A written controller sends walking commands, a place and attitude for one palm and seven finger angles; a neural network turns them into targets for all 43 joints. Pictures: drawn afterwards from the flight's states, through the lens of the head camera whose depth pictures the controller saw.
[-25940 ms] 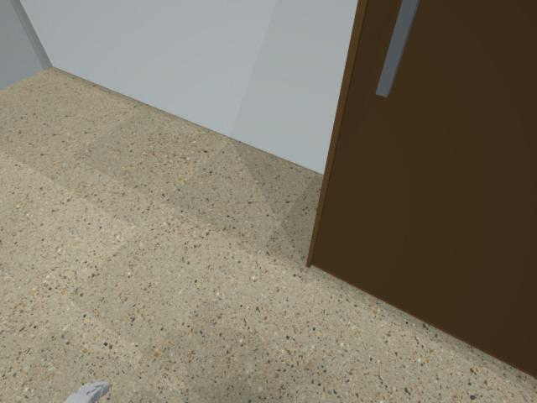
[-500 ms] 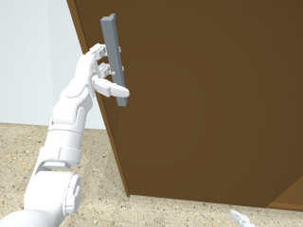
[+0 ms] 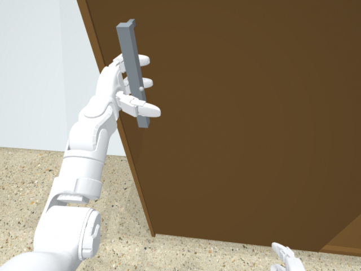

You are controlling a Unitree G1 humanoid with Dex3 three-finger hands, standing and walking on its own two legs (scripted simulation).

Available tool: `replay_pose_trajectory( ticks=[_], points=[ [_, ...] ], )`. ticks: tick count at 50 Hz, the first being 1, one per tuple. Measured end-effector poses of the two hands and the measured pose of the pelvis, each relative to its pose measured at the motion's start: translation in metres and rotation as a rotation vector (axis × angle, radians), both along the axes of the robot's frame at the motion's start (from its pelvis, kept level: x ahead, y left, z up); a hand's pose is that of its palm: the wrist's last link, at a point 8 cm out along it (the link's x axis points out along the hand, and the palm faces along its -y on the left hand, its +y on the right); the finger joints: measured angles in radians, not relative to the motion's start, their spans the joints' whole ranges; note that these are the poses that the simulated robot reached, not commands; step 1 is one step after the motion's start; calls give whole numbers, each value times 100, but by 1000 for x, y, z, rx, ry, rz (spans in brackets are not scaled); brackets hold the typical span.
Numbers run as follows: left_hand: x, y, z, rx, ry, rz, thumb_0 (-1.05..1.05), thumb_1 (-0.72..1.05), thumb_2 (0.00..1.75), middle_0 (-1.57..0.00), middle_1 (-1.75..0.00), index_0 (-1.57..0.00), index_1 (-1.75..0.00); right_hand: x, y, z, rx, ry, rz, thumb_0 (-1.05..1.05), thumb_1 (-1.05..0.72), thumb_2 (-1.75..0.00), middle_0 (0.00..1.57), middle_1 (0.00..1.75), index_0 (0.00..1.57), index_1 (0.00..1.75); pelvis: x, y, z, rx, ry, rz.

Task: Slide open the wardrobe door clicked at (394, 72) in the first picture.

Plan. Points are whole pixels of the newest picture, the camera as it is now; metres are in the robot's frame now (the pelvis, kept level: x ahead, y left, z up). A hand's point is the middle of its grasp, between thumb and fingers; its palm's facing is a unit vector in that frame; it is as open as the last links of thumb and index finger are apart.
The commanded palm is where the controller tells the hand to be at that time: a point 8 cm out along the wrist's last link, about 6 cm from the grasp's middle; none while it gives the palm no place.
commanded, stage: slide the fingers in behind the handle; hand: left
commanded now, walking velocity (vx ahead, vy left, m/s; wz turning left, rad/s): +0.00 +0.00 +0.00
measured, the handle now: (138, 78) +0.46 +0.12 +0.23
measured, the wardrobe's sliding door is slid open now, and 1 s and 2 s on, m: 0.00 0.00 0.00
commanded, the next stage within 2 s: grip the handle and tug to test in 0.28 s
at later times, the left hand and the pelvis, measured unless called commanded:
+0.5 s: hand (136, 90) +0.40 +0.11 +0.24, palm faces -0.07 -1.00 -0.01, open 13.7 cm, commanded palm +0.39 +0.16 +0.24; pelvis +0.00 +0.01 +0.00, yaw +0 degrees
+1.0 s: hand (137, 89) +0.41 +0.11 +0.24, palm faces -0.07 -1.00 +0.00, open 6.8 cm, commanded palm +0.38 +0.17 +0.24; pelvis +0.00 +0.01 +0.00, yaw -1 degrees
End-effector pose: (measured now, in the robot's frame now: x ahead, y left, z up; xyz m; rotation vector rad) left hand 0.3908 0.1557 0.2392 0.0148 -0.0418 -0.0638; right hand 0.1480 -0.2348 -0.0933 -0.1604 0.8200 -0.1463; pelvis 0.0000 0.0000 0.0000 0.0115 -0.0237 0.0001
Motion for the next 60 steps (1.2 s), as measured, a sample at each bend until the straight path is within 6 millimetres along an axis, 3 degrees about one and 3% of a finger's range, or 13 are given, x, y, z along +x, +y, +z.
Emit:
replay_pose_trajectory(
  ticks=[25,34,51,60],
  points=[
    [-4,11,-1,-9,-10,-9,-1,-46,32,-31,-120,-30,-121,-8,4,1,-10,9,-15,1,-90,-90,20,30,20,30,-3,8,0,-5,-3,-6],
    [-3,8,0,-6,-7,-4,-1,-17,44,-34,-124,-31,-124,-8,14,1,4,0,-7,1,-90,-90,20,30,20,30,-3,13,0,-6,-2,-6],
    [1,8,-1,-15,-7,-8,1,59,77,-39,-133,-35,-132,-11,13,1,0,12,-18,1,-90,-90,20,30,20,30,0,14,1,-5,-1,-15],
    [0,4,-1,-20,-14,-10,1,65,79,-36,-135,-31,-134,-6,6,3,-4,5,-29,1,-90,-90,20,30,20,30,4,11,1,-3,-1,-19]
  ],
)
